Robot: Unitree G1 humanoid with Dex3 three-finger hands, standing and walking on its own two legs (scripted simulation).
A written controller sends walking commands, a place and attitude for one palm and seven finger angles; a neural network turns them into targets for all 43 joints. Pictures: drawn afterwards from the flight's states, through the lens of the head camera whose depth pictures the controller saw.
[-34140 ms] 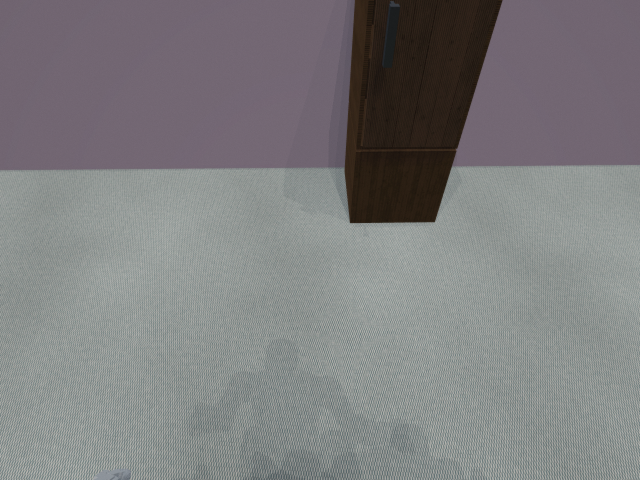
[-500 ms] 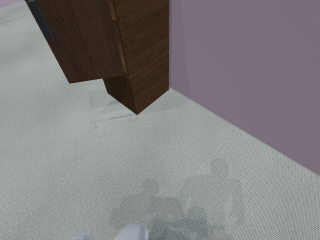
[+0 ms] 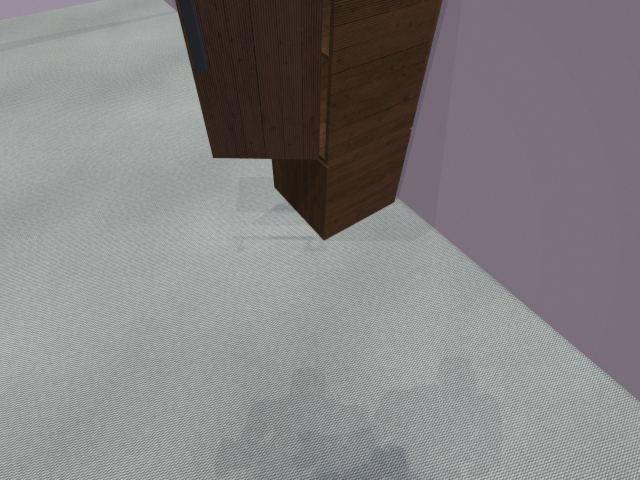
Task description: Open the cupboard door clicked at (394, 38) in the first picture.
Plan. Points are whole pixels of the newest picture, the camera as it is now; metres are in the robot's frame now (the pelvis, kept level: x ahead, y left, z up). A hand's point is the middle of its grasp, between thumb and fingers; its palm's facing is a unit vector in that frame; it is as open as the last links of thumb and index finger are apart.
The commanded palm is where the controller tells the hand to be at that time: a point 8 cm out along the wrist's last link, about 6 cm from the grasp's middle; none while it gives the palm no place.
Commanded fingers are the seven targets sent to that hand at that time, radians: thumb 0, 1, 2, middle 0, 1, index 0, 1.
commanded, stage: take the last steps up to it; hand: left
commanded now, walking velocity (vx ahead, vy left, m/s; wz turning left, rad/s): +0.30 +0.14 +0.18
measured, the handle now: (196, 32) +1.05 +0.38 +0.06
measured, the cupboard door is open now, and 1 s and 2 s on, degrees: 54 54 54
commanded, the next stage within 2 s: come to a stop and stand still in 1.26 s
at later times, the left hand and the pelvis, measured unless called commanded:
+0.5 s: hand out of the picture +0.02 +0.22 -0.20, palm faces +0.20 -0.97 -0.12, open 7.4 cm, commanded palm none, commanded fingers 0.00 0.90 0.90 -0.20 -0.30 -0.20 -0.30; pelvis +0.13 +0.08 -0.03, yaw +7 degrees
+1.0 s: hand (194, 294) +0.44 +0.27 -0.16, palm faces -0.03 -0.98 -0.20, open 7.4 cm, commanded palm none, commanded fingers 0.00 0.90 0.90 -0.20 -0.30 -0.20 -0.30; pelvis +0.30 +0.10 -0.01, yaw +1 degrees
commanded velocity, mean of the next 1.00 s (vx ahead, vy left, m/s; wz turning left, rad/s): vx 0.30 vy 0.06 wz -0.01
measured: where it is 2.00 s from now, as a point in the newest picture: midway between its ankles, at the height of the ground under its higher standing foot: (291, 399)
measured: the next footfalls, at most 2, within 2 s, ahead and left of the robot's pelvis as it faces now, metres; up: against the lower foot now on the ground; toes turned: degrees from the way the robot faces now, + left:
right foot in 0.06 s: +0.05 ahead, -0.13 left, +0.00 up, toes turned -4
left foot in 0.46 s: +0.24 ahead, +0.20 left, +0.00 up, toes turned +14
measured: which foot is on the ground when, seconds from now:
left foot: down 0.00-0.06, up 0.08-0.44, down 0.46-0.98, up 1.00-1.00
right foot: up 0.00-0.04, down 0.06-0.46, up 0.48-0.96, down 0.98-1.00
